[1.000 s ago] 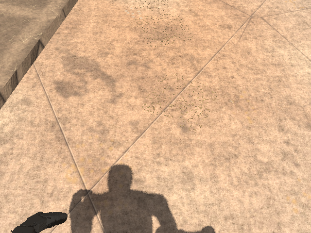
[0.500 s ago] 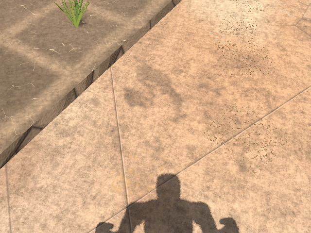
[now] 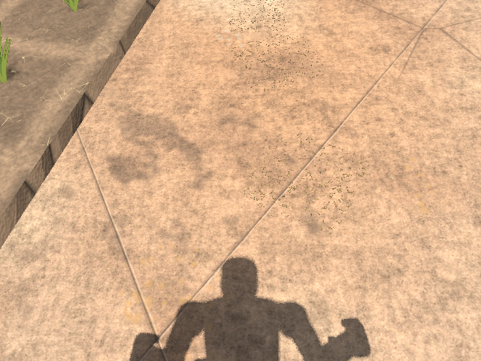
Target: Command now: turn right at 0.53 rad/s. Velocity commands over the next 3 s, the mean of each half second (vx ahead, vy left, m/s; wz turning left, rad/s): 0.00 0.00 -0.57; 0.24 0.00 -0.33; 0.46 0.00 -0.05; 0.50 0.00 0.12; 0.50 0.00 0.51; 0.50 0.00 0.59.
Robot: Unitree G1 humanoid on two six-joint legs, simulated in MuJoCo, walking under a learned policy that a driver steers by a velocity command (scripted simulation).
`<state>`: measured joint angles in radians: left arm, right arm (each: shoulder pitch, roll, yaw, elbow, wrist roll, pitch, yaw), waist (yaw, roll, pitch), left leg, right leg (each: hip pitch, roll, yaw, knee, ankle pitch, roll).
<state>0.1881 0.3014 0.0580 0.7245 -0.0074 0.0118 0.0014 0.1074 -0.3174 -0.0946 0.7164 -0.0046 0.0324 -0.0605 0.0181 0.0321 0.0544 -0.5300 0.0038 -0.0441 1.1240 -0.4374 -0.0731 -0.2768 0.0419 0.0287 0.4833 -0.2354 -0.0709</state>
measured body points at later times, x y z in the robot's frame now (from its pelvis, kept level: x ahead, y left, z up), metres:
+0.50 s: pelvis +0.02 +0.04 +0.00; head +0.06 +0.05 +0.45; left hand +0.25 +0.28 -0.11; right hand +0.07 -0.27 -0.09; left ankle +0.06 +0.15 -0.74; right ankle -0.05 -0.08 -0.66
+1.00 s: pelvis +0.08 -0.05 +0.01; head +0.09 -0.08 +0.45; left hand +0.23 +0.18 -0.10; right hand +0.10 -0.36 -0.10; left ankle +0.26 +0.05 -0.67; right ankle -0.05 -0.09 -0.74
